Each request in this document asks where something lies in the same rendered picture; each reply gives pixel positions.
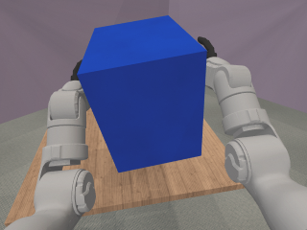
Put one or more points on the left robot upper arm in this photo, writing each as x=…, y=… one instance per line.
x=61, y=198

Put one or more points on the robot right hand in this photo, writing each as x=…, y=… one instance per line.
x=208, y=46

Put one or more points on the robot left hand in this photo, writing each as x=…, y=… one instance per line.
x=74, y=77

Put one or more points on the table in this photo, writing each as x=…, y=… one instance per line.
x=196, y=176

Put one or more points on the robot left forearm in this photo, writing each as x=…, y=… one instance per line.
x=66, y=124

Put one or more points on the carton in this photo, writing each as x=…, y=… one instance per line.
x=145, y=83

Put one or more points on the right robot upper arm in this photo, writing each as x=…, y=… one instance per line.
x=262, y=165

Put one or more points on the robot right forearm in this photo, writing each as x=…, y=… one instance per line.
x=242, y=113

